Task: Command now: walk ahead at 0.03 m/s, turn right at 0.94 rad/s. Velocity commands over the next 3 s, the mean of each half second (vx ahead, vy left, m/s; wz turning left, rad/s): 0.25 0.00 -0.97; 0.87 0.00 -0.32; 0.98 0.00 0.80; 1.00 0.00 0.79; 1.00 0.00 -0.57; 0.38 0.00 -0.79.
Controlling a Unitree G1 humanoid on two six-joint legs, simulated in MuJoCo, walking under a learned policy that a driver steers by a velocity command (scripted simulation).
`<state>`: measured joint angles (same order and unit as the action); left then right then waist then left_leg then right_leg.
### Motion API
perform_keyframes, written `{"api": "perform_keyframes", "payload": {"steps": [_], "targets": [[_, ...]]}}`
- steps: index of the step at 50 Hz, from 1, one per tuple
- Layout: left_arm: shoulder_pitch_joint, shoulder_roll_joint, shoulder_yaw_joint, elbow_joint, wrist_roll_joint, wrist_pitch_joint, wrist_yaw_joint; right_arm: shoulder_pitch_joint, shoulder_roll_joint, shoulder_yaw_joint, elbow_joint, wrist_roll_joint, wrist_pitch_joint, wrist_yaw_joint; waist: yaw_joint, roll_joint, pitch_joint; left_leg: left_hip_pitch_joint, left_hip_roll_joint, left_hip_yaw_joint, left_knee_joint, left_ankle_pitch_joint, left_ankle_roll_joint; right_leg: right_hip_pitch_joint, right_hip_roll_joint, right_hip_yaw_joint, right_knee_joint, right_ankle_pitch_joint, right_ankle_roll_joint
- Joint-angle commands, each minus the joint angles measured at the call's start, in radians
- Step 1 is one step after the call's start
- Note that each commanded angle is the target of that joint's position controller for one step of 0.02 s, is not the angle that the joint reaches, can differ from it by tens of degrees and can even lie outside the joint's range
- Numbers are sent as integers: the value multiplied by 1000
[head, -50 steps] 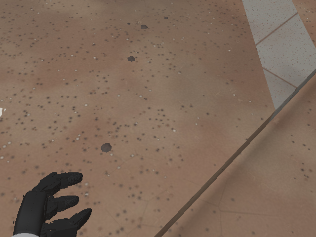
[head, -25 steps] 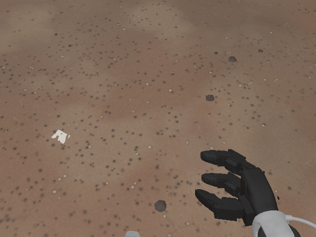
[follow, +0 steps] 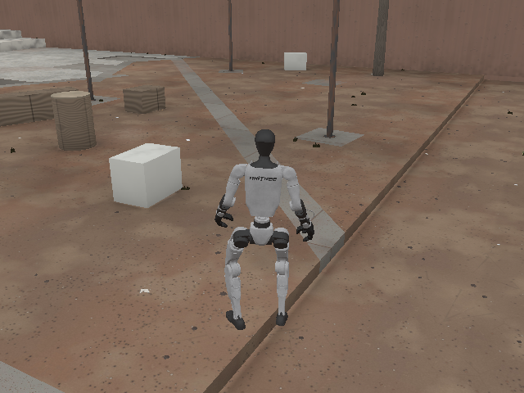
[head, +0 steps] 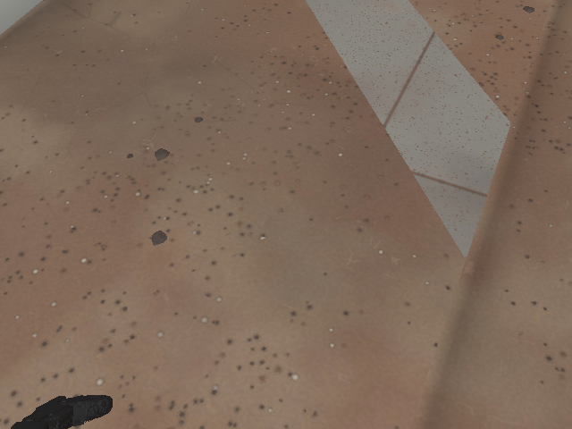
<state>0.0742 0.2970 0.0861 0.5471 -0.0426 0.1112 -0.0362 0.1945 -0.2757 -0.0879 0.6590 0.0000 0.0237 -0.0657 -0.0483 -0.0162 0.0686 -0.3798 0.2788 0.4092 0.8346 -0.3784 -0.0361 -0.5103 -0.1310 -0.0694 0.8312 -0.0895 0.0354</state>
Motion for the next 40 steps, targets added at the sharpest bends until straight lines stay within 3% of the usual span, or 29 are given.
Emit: {"api": "perform_keyframes", "payload": {"steps": [1,3,4,5,6,7,8,9,10,11,12,13,14,16,20,22,24,25,26,27,28,29,30,31,32,33,34,36,40], "targets": [[10,77,47,-50,-21,16,-27,-115,-126,-36,-96,14,-5,18,37,109,-140,30,231,-183,-127,-67,87,149,-18,-29,-155,84,-57],[180,78,69,27,-19,-1,-32,-132,-75,-20,-40,40,5,31,132,28,-172,-48,153,-88,149,8,38,391,20,-84,-386,227,-115],[311,108,86,96,5,-26,-28,-144,-23,-5,-12,43,13,33,196,-94,-118,-151,67,-67,425,-167,21,464,48,-42,-488,240,-142],[311,211,100,118,34,-76,-22,-137,15,-6,-28,19,27,20,136,-285,17,-475,-28,-121,863,-481,-18,505,-1,143,-339,731,-138],[296,336,106,99,62,-128,-44,-90,25,-7,-53,14,17,4,76,-386,-36,-729,-98,-185,1229,-568,-71,510,-134,310,-194,1464,-170],[298,379,111,59,83,-141,-74,-60,-14,-13,-70,37,-14,-9,95,-323,-234,-760,-141,-306,1402,-487,-98,557,-205,458,-225,1514,-301],[254,406,121,44,79,-129,-69,-145,19,2,-150,28,-46,-30,87,-267,-305,-801,-174,-394,1377,-359,-86,547,-259,660,-392,938,-398],[167,330,95,40,53,-103,-39,-232,17,11,-158,13,-60,-41,69,-191,-251,-854,-162,-457,1304,-251,-74,529,-241,686,-425,591,-390],[80,222,55,19,45,-81,-9,-238,-8,9,-142,-1,-54,-44,47,-130,-231,-814,-165,-483,1243,-188,-69,500,-221,651,-412,477,-366],[44,171,31,1,45,-76,16,-219,-21,7,-133,-16,-44,-44,35,-130,-243,-768,-182,-483,1204,-174,-59,484,-208,619,-409,467,-351],[63,162,27,0,35,-77,38,-184,-31,5,-148,-28,-41,-36,28,-113,-291,-770,-193,-482,1174,-156,-49,520,-188,640,-431,200,-340],[121,142,22,14,21,-83,49,-177,-18,8,-152,-27,-44,-26,47,-89,-286,-800,-198,-477,1147,-135,-31,537,-148,657,-470,-162,-320],[193,130,20,38,9,-88,59,-205,29,25,-168,-28,-45,-16,76,-64,-251,-855,-209,-467,1157,-108,-13,537,-117,680,-506,-459,-298],[272,118,17,55,10,-99,69,-236,82,45,-195,-21,-57,0,89,-53,-150,-951,-224,-462,1140,-67,4,512,-87,727,-545,-657,-286],[278,82,9,43,23,-106,71,-254,98,54,-233,-18,-98,22,62,-88,-43,-865,-213,-433,924,-39,-6,326,-11,686,-595,-645,-278],[223,106,19,25,17,-105,72,-258,97,55,-243,-31,-113,26,41,-125,-52,-599,-218,-372,699,-45,-11,148,23,610,-655,-547,-273],[190,122,27,17,4,-100,68,-221,104,53,-237,-21,-118,31,17,-191,-67,-332,-242,-301,547,-138,-4,32,26,539,-693,-479,-269],[171,115,26,7,-7,-103,62,-167,88,45,-236,-6,-118,31,-15,-223,-65,-167,-249,-293,461,-199,8,-37,26,540,-701,-475,-260],[150,100,20,-3,-6,-111,53,-85,40,19,-220,7,-118,25,-63,-237,-85,-17,-286,-282,378,-262,19,-45,51,543,-644,-365,-250],[103,78,9,-21,3,-129,42,50,-12,-11,-193,22,-115,17,-152,-231,-119,148,-318,-294,280,-265,36,-65,74,548,-508,-77,-230],[19,17,-6,-54,15,-153,33,278,-87,-41,-132,16,-119,17,-264,-81,-198,352,-267,-489,116,-341,86,-152,150,486,-90,229,-198],[57,-128,-35,-119,-37,-169,37,348,-228,-50,-108,-55,-131,30,-153,531,-268,408,45,-1254,-424,-815,231,-376,299,420,385,-374,-131],[123,-25,-10,-106,-57,-186,25,203,-158,-37,-189,-21,-162,41,-73,399,-168,300,187,-1696,-689,-1081,313,-497,267,469,631,-312,-105],[38,15,1,-114,-41,-172,24,100,-98,-16,-180,33,-163,43,-32,279,10,164,188,-1568,-649,-1057,300,-563,201,386,724,-229,-95],[33,13,-7,-115,-12,-148,28,52,-35,6,-144,34,-150,47,8,192,84,32,155,-1316,-551,-884,266,-525,148,286,758,-188,-85],[81,5,-8,-99,11,-129,27,44,9,23,-104,18,-136,47,52,139,108,-90,93,-1082,-462,-714,212,-434,120,232,749,-135,-81],[127,-3,-8,-80,11,-114,16,59,37,38,-66,-7,-130,45,86,132,109,-204,20,-880,-414,-583,159,-320,119,234,699,-80,-77],[136,-8,-9,-52,1,-111,-3,109,8,34,-14,-11,-127,37,88,135,76,-167,-25,-699,-441,-439,160,-239,148,232,565,4,-70],[-62,-28,-21,-89,16,-152,-21,245,-51,13,64,4,-133,14,35,45,24,136,-15,-648,-465,-193,232,-290,121,229,252,87,-54]]}}
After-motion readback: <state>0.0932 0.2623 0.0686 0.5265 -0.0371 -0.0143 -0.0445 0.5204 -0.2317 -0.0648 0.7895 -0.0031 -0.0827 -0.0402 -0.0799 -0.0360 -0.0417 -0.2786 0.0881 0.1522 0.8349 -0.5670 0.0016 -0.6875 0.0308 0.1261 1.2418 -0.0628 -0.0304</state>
